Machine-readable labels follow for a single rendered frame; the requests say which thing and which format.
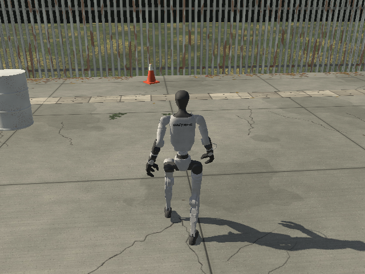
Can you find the left robot forearm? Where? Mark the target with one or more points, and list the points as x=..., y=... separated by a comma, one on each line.
x=154, y=153

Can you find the humanoid robot head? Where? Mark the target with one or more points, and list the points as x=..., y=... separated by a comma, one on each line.
x=182, y=98

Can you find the robot right upper arm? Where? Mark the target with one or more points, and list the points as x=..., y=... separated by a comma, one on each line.
x=203, y=129

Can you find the robot left upper arm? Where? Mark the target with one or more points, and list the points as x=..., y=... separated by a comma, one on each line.
x=161, y=130

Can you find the right robot forearm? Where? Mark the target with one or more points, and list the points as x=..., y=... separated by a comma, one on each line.
x=209, y=148

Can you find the robot left hand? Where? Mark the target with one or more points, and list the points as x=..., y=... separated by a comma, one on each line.
x=149, y=169

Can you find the robot right hand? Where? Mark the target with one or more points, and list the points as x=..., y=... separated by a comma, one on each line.
x=206, y=156

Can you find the robot left foot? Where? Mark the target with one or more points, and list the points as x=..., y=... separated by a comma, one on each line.
x=168, y=213

